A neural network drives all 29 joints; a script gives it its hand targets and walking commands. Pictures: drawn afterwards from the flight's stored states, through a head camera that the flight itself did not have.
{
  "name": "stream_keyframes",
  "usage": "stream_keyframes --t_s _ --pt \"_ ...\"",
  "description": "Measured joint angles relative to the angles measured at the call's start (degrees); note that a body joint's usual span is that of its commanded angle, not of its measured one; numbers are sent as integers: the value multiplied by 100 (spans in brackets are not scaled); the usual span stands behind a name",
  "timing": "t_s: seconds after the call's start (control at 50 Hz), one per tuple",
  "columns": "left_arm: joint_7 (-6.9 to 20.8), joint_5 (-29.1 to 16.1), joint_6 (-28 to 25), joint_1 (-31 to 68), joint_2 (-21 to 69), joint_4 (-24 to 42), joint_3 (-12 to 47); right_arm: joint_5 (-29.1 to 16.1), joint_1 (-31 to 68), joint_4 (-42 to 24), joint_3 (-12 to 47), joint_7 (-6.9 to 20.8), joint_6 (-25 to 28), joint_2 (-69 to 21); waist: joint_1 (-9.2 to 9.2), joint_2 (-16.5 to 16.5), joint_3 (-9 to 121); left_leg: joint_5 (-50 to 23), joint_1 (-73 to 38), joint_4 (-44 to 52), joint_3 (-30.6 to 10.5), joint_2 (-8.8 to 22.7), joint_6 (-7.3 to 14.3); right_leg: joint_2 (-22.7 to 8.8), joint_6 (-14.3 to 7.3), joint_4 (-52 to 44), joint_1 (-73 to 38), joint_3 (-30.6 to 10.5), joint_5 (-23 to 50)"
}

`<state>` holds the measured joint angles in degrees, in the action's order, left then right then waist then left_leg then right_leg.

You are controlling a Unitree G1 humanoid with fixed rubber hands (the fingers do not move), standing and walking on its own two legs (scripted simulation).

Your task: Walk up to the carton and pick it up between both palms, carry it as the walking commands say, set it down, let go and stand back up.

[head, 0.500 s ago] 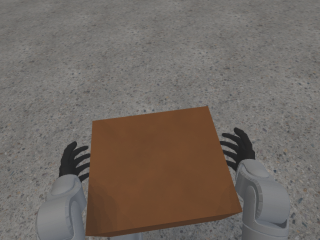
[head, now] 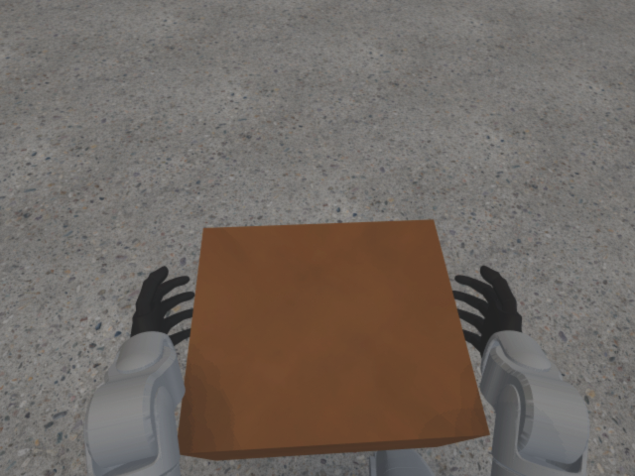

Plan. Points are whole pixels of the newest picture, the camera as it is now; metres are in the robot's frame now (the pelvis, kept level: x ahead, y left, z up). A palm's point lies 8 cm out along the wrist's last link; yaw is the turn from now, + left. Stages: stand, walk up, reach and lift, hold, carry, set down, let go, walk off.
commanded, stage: carry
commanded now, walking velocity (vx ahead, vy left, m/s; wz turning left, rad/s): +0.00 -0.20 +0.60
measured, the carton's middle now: (324, 341) +0.27 -0.01 -0.01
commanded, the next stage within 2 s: none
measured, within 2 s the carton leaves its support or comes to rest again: neither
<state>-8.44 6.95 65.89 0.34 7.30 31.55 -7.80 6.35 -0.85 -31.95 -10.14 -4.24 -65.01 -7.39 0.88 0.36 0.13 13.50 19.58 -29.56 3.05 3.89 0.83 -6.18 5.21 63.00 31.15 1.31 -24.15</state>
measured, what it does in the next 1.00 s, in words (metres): steps to the right, turning left: right foot, then left foot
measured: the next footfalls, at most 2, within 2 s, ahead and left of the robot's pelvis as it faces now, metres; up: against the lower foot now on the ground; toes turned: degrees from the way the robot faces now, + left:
right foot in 0.22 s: +0.07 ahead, -0.29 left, +0.00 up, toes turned +15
left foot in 0.64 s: +0.01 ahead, -0.08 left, +0.00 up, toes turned +4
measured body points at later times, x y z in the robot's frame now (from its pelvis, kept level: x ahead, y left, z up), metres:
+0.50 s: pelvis +0.01 -0.17 +0.00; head +0.04 -0.18 +0.45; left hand +0.20 +0.08 +0.08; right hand +0.32 -0.28 +0.08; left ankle -0.02 -0.07 -0.68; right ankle +0.01 -0.23 -0.74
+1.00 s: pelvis +0.02 -0.21 -0.01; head +0.01 -0.22 +0.44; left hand +0.20 +0.05 +0.09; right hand +0.32 -0.31 +0.08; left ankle -0.01 -0.11 -0.74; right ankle +0.03 -0.29 -0.74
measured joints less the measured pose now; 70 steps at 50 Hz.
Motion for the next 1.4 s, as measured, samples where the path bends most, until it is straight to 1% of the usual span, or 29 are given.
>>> stream_keyframes --t_s 0.08,0.16,0.2,0.22,0.24,0.26,0.28,0.3,0.34,0.38,0.42,0.46,0.52,0.58,0.62,0.64,0.66,0.68,0.7,0.72,0.76,0.78,0.8,0.82,0.84,0.9,0.94,1.16,1.4 --pt "-49 -3 -6 74 -3 126 23 25 128 -51 -20 0 18 7 -77 -23 77 -158 39 168 -304 187 -238 -28 112 -684 -175 36 84" --pt "-52 -8 75 98 -5 162 -26 81 225 -19 28 -46 -68 11 -97 -78 173 -212 142 161 -551 275 -519 55 103 -1847 -663 229 132" --pt "-29 -9 107 117 -8 150 -69 116 267 -25 70 -89 -137 10 -92 -127 214 -178 260 25 -677 277 -678 122 60 -2772 -1081 373 285" --pt "-11 -15 109 139 -6 119 -81 138 295 -35 81 -118 -168 21 -96 -177 229 -110 368 -149 -743 276 -719 157 -7 -3238 -1275 442 527" --pt "24 -42 71 146 -1 5 -41 168 328 4 48 -153 -187 71 -54 -381 181 167 537 -517 -828 318 -629 239 -154 -3242 -1303 575 720" --pt "32 -54 64 140 3 -112 4 184 308 45 23 -172 -226 107 23 -465 147 728 763 -1117 -707 242 -551 201 -293 -3139 -1304 693 740" --pt "52 -43 66 107 1 -197 2 170 271 65 21 -178 -287 109 72 -437 128 1165 979 -1804 -468 127 -496 102 -401 -3075 -1314 765 702" --pt "91 -34 62 46 0 -235 -46 146 258 90 33 -176 -349 80 98 -396 111 1384 1147 -2434 -236 47 -451 31 -480 -3097 -1356 813 678" --pt "146 -19 33 -47 5 -197 -194 94 274 109 99 -190 -395 -3 145 -330 53 1368 1360 -3337 81 -58 -385 -29 -581 -3248 -1482 934 700" --pt "178 -30 -37 -59 9 -89 -319 32 309 43 222 -200 -363 12 123 -232 -8 1280 1408 -3672 302 -135 -348 -56 -658 -3307 -1553 1070 705" --pt "203 -74 -103 -52 9 -8 -366 37 388 5 264 -231 -304 19 42 -129 -1 1283 1352 -3582 448 -206 -316 -55 -739 -3279 -1554 1198 657" --pt "206 -121 -117 -61 9 28 -333 106 459 35 243 -269 -247 19 -61 -31 70 1252 1229 -3228 540 -285 -263 -44 -817 -3206 -1515 1312 578" --pt "102 -108 -61 -106 8 50 -244 182 474 132 227 -276 -214 16 -187 93 194 1062 919 -2432 604 -403 -170 -7 -903 -3066 -1466 1455 441" --pt "33 -86 59 -127 8 56 -184 211 398 215 216 -257 -196 17 -257 171 298 861 502 -1574 644 -507 -76 45 -948 -2869 -1430 1571 277" --pt "16 -70 124 -133 8 47 -161 215 339 241 212 -247 -198 19 -264 197 370 440 143 -860 690 -533 -8 99 -959 -2712 -1405 1632 157" --pt "14 -61 147 -133 7 38 -153 216 320 252 209 -243 -204 18 -250 198 411 314 -63 -486 712 -524 89 127 -956 -2610 -1384 1659 88" --pt "21 -53 163 -115 3 -3 -172 213 303 302 215 -235 -192 16 -231 281 440 489 -181 -297 738 -573 226 83 -940 -2489 -1344 1640 18" --pt "33 -39 181 -98 1 -66 -189 208 291 369 211 -226 -190 15 -208 351 455 549 -210 -259 754 -617 303 41 -829 -2386 -1305 1550 47" --pt "36 -18 207 -85 0 -119 -181 205 279 422 193 -222 -198 15 -168 337 464 545 -210 -272 731 -616 338 63 -667 -2341 -1286 1413 1" --pt "32 1 235 -67 -1 -155 -167 200 261 456 173 -215 -200 15 -129 284 470 506 -211 -273 703 -593 344 90 -536 -2299 -1261 1262 -123" --pt "44 31 269 -22 -4 -197 -160 179 227 469 146 -193 -210 15 -94 173 476 422 -240 -203 681 -550 321 75 -370 -2319 -1217 989 -199" --pt "56 36 274 6 -6 -204 -164 170 216 443 140 -190 -219 13 -91 133 476 393 -253 -166 680 -534 302 36 -318 -2474 -1240 897 -66" --pt "68 36 268 36 -2 -207 -175 162 213 410 137 -192 -225 12 -105 103 474 375 -262 -146 690 -514 280 -18 -273 -2649 -1279 905 241" --pt "82 28 251 57 -2 -214 -185 155 218 385 134 -197 -229 14 -120 67 465 365 -276 -133 699 -477 252 -16 -290 -2757 -1316 959 509" --pt "89 20 232 74 -2 -234 -183 157 218 362 128 -203 -233 15 -112 23 465 349 -292 -109 683 -442 223 24 -377 -2828 -1359 998 568" --pt "114 17 186 120 -5 -296 -171 183 247 293 113 -231 -282 18 -94 -31 508 281 -306 -36 636 -387 144 100 -635 -2928 -1406 1055 503" --pt "117 13 167 136 -6 -318 -177 197 301 292 106 -245 -316 19 -85 -51 533 265 -294 -45 619 -347 104 141 -706 -2943 -1408 1073 495" --pt "107 29 193 36 -5 -379 -238 144 345 508 123 -233 -358 20 -64 -1 585 188 -247 -52 556 -215 -19 281 -844 -3026 -1406 1123 574" --pt "87 2 123 5 -4 -350 -247 81 331 532 122 -236 -261 20 -82 -1 598 140 -209 -5 549 -205 11 312 -827 -3156 -1400 1109 682"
